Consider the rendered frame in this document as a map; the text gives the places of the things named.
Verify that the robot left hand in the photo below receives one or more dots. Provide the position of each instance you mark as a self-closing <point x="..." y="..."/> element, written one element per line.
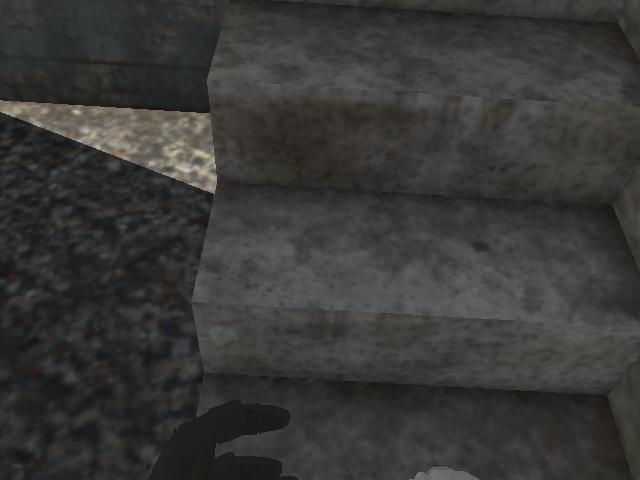
<point x="190" y="452"/>

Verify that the robot right shin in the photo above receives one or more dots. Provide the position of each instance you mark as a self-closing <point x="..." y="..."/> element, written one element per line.
<point x="438" y="468"/>

